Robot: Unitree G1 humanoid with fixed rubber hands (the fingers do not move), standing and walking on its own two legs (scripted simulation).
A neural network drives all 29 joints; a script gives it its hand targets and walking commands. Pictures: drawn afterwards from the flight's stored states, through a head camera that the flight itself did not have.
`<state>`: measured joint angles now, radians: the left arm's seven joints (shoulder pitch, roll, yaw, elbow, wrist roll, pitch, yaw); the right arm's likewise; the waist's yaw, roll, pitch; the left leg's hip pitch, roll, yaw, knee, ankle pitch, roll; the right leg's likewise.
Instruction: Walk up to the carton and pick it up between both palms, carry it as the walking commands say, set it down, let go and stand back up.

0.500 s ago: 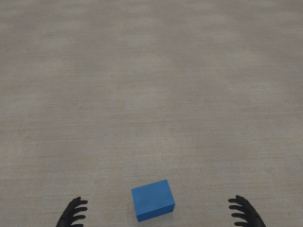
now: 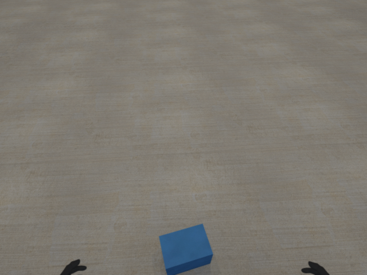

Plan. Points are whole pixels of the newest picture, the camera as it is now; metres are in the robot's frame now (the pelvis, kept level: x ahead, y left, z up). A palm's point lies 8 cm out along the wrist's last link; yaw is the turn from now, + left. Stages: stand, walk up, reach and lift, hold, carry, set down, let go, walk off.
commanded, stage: stand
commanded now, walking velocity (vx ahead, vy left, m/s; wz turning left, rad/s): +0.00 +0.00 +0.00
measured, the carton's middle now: (185, 250) +0.38 +0.01 -0.69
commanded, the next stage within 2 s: none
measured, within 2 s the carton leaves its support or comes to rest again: neither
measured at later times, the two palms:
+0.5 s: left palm out of the picture +0.09 +0.30 -0.09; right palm out of the picture +0.07 -0.31 -0.10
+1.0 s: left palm out of the picture +0.07 +0.30 -0.10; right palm out of the picture +0.06 -0.32 -0.10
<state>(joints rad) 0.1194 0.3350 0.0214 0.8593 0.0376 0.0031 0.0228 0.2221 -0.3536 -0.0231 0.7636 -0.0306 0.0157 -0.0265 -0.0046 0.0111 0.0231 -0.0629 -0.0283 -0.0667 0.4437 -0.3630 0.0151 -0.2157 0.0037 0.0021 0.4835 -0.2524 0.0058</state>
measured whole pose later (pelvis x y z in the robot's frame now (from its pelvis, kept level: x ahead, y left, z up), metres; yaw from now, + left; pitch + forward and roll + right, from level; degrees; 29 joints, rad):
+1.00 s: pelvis -0.02 -0.01 +0.01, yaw +1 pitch -2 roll +0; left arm 0.10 0.38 0.01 1.06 0.02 -0.01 0.01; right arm 0.19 -0.39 0.00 0.96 -0.02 0.00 -0.02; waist 0.01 0.01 0.03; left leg -0.03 -0.01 -0.08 0.35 -0.28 0.00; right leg -0.17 0.01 -0.01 0.37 -0.16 -0.01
